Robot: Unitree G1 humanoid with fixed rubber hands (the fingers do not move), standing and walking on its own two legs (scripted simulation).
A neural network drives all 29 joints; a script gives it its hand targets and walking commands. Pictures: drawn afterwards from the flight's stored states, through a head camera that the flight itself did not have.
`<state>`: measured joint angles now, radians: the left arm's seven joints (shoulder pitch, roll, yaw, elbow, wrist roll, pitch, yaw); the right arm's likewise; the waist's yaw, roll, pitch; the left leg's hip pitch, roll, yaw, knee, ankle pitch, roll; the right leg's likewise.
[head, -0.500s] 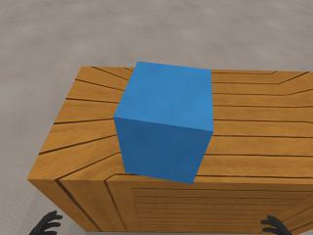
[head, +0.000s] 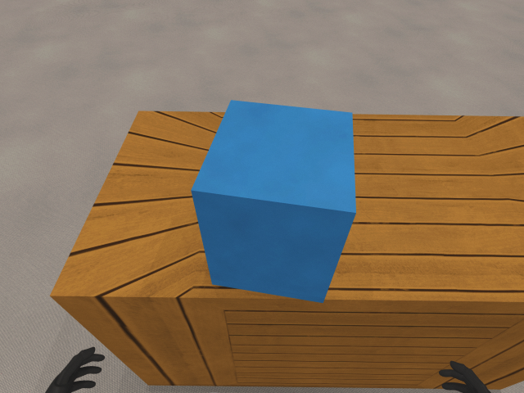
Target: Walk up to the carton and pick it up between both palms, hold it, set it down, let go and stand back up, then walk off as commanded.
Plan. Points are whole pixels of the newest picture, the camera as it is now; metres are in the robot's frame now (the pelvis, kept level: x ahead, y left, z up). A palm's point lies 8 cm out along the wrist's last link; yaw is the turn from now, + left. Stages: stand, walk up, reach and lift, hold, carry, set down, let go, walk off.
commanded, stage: walk up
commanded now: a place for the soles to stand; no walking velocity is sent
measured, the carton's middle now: (278, 203) +0.40 -0.01 +0.06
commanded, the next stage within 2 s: reach and lift in 0.64 s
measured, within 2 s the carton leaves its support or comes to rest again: neither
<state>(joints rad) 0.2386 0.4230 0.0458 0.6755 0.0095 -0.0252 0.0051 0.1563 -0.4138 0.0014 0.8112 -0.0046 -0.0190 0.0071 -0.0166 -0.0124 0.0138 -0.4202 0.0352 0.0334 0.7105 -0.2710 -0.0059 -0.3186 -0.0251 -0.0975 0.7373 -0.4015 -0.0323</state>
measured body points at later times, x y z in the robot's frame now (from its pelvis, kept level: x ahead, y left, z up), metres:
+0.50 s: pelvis -0.01 +0.00 +0.00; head +0.00 +0.01 +0.45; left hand +0.12 +0.32 -0.09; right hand +0.11 -0.31 -0.09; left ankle +0.06 +0.13 -0.71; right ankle +0.00 -0.10 -0.71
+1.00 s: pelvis +0.02 -0.03 +0.01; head +0.02 -0.02 +0.46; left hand +0.22 +0.28 -0.05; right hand +0.17 -0.26 -0.09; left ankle +0.06 +0.13 -0.71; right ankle +0.00 -0.10 -0.71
